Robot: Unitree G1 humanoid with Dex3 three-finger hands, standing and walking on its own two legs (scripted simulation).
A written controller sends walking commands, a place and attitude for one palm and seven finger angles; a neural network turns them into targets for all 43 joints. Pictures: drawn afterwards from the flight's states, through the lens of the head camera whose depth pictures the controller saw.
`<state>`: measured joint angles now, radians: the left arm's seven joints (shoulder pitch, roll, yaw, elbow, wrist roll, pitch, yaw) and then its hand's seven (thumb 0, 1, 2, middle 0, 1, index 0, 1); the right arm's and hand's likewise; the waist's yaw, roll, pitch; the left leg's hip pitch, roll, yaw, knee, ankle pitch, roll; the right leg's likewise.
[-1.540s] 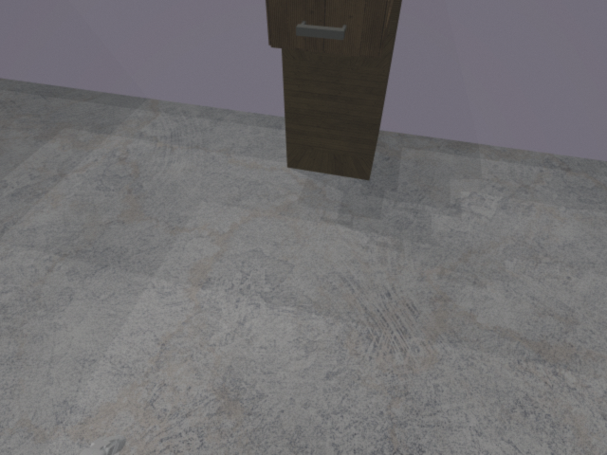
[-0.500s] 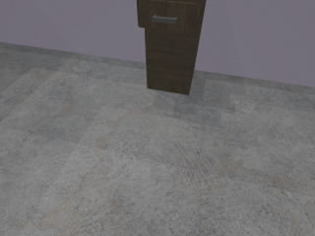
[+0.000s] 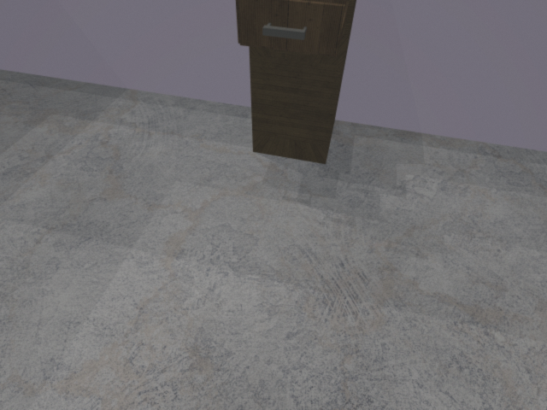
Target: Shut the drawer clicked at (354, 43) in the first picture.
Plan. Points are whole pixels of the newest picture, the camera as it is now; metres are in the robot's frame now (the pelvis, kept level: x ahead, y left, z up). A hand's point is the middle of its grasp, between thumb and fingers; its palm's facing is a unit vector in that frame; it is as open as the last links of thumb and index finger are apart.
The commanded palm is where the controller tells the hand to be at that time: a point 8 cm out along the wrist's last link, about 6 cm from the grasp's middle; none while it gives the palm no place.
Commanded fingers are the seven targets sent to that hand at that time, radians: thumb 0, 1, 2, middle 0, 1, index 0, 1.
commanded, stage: walk to a spot facing it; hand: left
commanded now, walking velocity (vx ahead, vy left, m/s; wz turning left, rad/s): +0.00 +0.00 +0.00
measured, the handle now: (285, 29) +1.31 +0.03 +0.02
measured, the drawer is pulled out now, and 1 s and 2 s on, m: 0.22 0.22 0.22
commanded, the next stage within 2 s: take the last steps up to it in 1.46 s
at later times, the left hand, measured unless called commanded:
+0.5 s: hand out of the picture +0.03 +0.19 -0.20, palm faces -0.02 -0.99 -0.16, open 7.4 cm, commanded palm none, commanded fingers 0.00 0.90 0.90 -0.20 -0.30 -0.20 -0.30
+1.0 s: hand (222, 335) +0.29 +0.12 -0.18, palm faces -0.06 -0.98 -0.16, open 7.4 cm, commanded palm none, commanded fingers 0.00 0.90 0.90 -0.20 -0.30 -0.20 -0.30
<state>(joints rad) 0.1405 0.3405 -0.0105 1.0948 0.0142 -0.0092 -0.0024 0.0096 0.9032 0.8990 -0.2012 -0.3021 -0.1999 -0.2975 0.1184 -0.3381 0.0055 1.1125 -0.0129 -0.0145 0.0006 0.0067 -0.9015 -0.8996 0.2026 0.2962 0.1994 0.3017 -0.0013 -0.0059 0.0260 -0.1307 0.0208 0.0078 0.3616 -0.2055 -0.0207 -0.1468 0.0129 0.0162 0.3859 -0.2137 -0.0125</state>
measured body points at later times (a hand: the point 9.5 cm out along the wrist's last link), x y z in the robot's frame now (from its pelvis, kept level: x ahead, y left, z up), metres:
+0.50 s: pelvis +0.08 +0.01 -0.03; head +0.08 +0.02 +0.42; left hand +0.03 +0.24 -0.19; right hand +0.04 -0.22 -0.18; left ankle -0.01 +0.13 -0.75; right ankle +0.00 -0.11 -0.74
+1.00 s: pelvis +0.26 -0.05 -0.01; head +0.27 -0.04 +0.44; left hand +0.30 +0.17 -0.17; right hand +0.29 -0.29 -0.16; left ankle +0.32 +0.09 -0.69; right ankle +0.25 -0.13 -0.75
